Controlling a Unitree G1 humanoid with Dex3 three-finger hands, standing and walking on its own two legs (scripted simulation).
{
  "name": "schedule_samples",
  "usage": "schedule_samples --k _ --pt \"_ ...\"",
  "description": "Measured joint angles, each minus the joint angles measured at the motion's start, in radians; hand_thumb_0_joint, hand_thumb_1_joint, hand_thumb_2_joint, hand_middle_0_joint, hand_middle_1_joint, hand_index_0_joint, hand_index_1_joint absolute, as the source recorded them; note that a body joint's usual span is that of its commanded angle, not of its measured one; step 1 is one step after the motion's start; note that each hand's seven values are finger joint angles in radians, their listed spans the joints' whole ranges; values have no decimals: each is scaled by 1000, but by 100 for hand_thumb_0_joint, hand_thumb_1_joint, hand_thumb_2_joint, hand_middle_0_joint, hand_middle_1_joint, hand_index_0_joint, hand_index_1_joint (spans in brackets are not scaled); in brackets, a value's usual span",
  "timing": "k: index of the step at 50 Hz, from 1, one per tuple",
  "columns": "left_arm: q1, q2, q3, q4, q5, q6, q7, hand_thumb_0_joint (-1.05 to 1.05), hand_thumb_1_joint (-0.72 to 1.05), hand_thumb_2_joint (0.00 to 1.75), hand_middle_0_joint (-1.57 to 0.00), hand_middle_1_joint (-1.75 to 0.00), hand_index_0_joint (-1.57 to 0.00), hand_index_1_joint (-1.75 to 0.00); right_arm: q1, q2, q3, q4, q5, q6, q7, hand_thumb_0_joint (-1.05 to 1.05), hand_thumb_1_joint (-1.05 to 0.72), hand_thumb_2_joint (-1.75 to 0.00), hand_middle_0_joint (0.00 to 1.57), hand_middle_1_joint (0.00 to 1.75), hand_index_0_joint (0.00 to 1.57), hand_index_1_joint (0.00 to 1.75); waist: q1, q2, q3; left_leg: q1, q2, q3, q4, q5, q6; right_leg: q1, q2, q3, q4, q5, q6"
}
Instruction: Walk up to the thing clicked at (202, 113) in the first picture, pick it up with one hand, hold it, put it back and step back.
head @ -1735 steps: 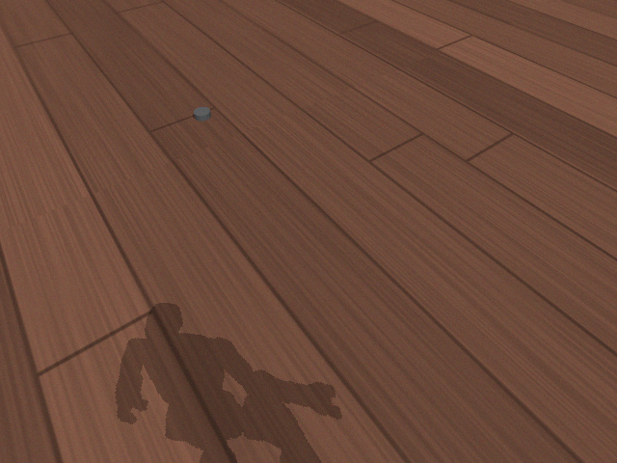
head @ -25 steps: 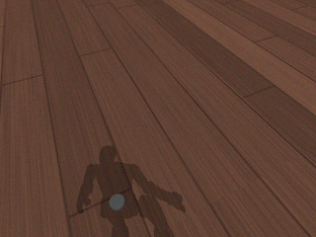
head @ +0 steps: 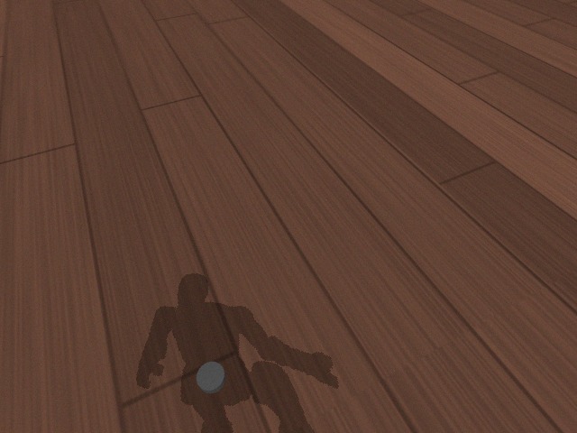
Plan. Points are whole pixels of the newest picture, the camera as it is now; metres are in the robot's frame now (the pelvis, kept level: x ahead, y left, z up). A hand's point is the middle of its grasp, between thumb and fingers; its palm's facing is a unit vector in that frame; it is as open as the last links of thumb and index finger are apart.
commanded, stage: stand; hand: left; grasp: from above
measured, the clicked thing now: (211, 377) +0.43 +0.27 -0.77
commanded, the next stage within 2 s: step back in 0.32 s
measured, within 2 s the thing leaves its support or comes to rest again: neither
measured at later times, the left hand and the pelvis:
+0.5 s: hand out of the picture +0.06 +0.27 -0.16, palm faces +0.00 -0.93 -0.37, open 7.3 cm; pelvis -0.03 +0.01 -0.01, yaw +0 degrees
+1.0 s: hand out of the picture -0.01 +0.28 -0.18, palm faces -0.12 -0.91 -0.39, open 7.3 cm; pelvis -0.13 +0.02 -0.03, yaw -6 degrees
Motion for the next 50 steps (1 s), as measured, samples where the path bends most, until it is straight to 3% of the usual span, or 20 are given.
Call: schedule_samples --k 16,22,25,29,31,33,35,37,40,45,48,50 --pt "23 8 -2 6 -1 1 -6 0 91 90 -21 -30 -21 -30 21 1 1 3 0 1 7 1 -90 -90 20 30 20 30 -2 -4 7 -5 2 2 -6 10 -2 -10 2 2 1 7 -3" --pt "6 28 25 -61 -19 16 -3 0 91 90 -21 -30 -21 -30 -10 -22 -18 -54 19 28 15 1 -90 -90 20 30 20 30 -8 3 63 -115 10 -6 133 -32 9 -99 10 -1 100 -17 -9" --pt "-12 42 30 -100 -14 30 -1 0 91 90 -21 -30 -21 -30 -19 -43 -30 -88 21 41 16 1 -90 -90 20 30 20 30 -9 4 91 -178 3 -9 222 -51 37 -146 5 0 158 -31 -6" --pt "-29 59 32 -150 1 50 -1 0 90 90 -21 -30 -21 -30 -4 -65 -49 -130 16 51 23 1 -90 -90 20 30 20 30 -10 -15 101 -214 -40 -15 355 -122 74 -215 -18 19 257 -63 9" --pt "-45 74 33 -172 -1 59 2 0 90 90 -21 -30 -21 -30 13 -65 -55 -147 10 45 23 1 -91 -90 20 30 20 30 -16 -31 100 -211 -52 -11 340 -167 56 -265 -25 34 327 -86 -5" --pt "-70 87 40 -192 -3 65 14 0 91 90 -21 -30 -21 -30 21 -52 -53 -158 0 39 24 0 -91 -90 20 30 20 30 -13 -49 125 -222 -53 -4 352 -155 63 -316 25 110 474 -246 -29" --pt "-81 94 42 -205 -4 68 23 0 91 90 -21 -30 -21 -30 30 -37 -47 -168 -7 38 20 1 -91 -90 20 30 20 30 -20 -52 136 -227 -45 -10 333 -127 68 -361 92 161 643 -332 -42" --pt "-75 99 40 -220 -10 67 24 0 91 90 -20 -30 -21 -30 35 -24 -42 -180 -12 39 12 1 -90 -90 20 30 20 30 -20 -59 137 -231 -39 -4 300 -98 68 -391 127 179 764 -328 -43" --pt "-46 95 40 -238 -7 63 19 0 91 90 -20 -30 -21 -30 36 -16 -40 -208 -11 34 1 1 -90 -90 20 30 20 30 -18 -61 141 -235 -31 13 274 -71 70 -386 136 175 838 -315 -22" --pt "8 80 45 -247 -3 68 10 0 91 90 -20 -30 -21 -30 27 -15 -35 -262 -11 24 -7 1 -90 -90 20 30 21 30 -18 -50 150 -258 -10 44 287 -52 66 -300 96 140 704 -336 7" --pt "29 69 48 -247 -1 63 2 0 91 90 -21 -30 -21 -30 17 -26 -30 -280 -11 31 -5 1 -90 -90 20 30 21 30 -14 -34 149 -292 6 56 324 -50 53 -229 60 98 512 -290 0" --pt "43 63 51 -243 5 52 -3 0 91 90 -21 -30 -21 -30 12 -38 -28 -283 -5 41 -2 1 -90 -90 20 30 21 30 -9 -18 140 -324 20 57 367 -56 39 -171 51 73 357 -199 -17"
